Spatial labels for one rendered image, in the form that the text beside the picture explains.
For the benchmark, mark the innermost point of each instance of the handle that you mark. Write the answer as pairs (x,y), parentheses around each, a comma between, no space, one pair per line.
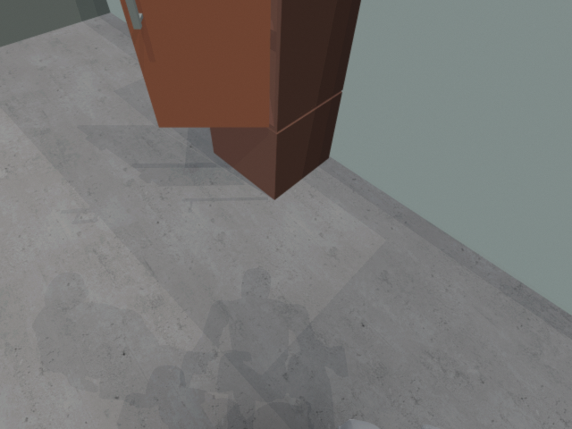
(135,16)

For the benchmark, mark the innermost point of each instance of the cupboard door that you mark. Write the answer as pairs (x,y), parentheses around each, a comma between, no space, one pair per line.
(206,63)

